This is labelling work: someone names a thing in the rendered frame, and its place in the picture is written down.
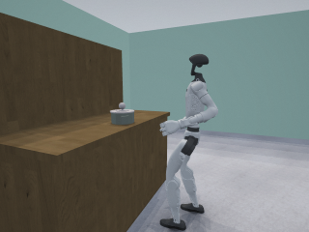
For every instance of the lid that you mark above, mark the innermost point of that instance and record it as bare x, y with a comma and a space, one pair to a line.
122, 111

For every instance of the left robot thigh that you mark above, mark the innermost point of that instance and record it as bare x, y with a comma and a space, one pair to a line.
185, 147

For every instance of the table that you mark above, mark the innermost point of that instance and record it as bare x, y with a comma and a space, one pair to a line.
64, 167

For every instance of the robot thigh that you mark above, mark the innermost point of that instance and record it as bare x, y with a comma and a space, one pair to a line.
185, 147
186, 171

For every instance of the left robot upper arm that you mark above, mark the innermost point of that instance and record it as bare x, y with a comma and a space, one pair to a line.
199, 89

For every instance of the pot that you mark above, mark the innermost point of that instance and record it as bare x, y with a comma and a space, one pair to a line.
122, 118

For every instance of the knob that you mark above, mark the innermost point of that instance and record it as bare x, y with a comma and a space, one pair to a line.
122, 105

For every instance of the left robot hand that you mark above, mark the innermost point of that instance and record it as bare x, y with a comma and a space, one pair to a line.
169, 127

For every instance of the right robot thigh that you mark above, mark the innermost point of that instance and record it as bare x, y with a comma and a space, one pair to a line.
186, 171

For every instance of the left robot forearm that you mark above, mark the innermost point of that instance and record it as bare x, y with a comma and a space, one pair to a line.
202, 117

